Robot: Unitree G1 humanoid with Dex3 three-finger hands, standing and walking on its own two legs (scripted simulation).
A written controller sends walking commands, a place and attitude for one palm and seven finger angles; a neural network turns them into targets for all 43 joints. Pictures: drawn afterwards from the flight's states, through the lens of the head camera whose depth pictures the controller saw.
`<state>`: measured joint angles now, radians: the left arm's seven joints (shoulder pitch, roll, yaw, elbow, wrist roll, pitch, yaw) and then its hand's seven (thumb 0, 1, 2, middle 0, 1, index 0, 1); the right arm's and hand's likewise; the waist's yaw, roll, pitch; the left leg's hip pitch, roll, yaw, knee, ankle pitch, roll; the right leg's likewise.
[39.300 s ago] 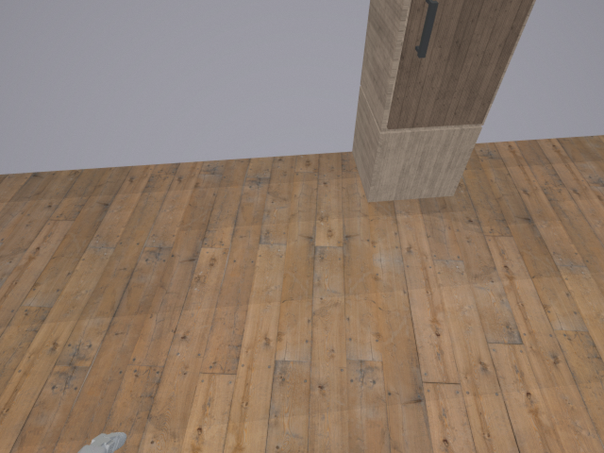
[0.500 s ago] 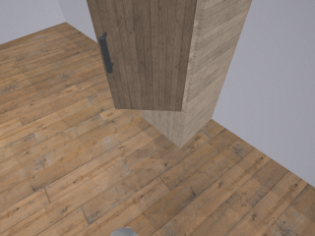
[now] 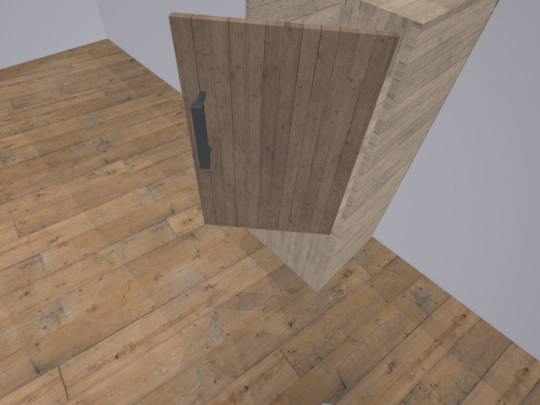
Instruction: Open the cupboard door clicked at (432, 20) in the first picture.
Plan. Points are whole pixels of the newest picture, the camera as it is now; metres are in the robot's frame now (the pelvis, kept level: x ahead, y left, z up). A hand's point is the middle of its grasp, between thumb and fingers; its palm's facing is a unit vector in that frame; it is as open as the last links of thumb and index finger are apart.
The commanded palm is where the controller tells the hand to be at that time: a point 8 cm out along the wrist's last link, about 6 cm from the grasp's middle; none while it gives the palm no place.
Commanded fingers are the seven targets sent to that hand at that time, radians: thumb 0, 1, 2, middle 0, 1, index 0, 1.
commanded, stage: come to a stop and stand still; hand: left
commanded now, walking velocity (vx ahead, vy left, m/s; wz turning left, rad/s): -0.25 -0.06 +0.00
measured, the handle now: (203, 131) +0.61 +0.18 +0.03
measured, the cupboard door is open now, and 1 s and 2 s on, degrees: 42 42 42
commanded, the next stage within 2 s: look again from close up in 0.82 s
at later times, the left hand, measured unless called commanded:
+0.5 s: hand out of the picture +0.08 +0.18 -0.19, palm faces +0.01 -0.98 -0.20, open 7.3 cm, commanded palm none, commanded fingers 0.00 0.90 0.90 -0.20 -0.30 -0.20 -0.30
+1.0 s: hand out of the picture +0.02 +0.20 -0.16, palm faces -0.04 -0.96 -0.27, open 7.4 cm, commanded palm none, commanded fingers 0.00 0.90 0.90 -0.20 -0.30 -0.20 -0.30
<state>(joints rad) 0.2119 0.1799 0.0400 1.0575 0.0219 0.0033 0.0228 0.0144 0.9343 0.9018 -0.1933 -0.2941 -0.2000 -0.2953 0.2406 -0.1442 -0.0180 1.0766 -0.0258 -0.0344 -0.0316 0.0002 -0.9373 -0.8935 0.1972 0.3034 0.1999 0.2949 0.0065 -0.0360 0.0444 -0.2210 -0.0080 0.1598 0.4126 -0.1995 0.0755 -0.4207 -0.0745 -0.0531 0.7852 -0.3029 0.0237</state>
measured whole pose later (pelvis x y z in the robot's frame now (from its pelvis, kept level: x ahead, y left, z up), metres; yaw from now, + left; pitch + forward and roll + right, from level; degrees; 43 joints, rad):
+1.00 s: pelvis +0.01 +0.01 +0.00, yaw -2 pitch +0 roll +1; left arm 0.28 0.17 -0.02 1.08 0.02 0.00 0.02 0.01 0.91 0.90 -0.20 -0.29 -0.20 -0.30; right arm 0.26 -0.22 0.00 1.04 -0.02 -0.02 -0.01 0.00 -0.91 -0.89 0.20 0.30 0.20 0.29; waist 0.01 0.06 0.04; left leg -0.18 -0.04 0.10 0.42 -0.24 0.05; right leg -0.26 -0.05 0.00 0.50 -0.24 0.02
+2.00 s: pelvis -0.01 -0.03 -0.09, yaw +2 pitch +12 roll +0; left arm 0.38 0.18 0.19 0.17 -0.30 -0.47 -0.38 0.01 0.56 0.76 -0.22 -0.51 -0.23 -0.51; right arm 0.12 -0.29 -0.06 0.47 0.03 -0.26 -0.04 0.01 -0.91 -0.89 0.19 0.30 0.20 0.29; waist 0.05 -0.02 -0.12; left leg -0.80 0.02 0.00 1.12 -0.52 -0.01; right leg -0.82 -0.03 -0.09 1.12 -0.51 -0.05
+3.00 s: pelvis +0.01 +0.00 -0.04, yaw +2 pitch +9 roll -2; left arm 0.02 0.38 0.39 0.30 -0.35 -0.23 -0.46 -0.01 -0.48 0.31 -0.29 -1.18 -0.30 -1.18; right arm 0.24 -0.26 0.06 0.57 0.03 -0.22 -0.08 0.01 -0.90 -0.89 0.20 0.30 0.20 0.30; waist 0.02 0.03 -0.07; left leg -0.58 0.01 0.01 0.87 -0.44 0.02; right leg -0.57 -0.02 -0.09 0.81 -0.39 0.00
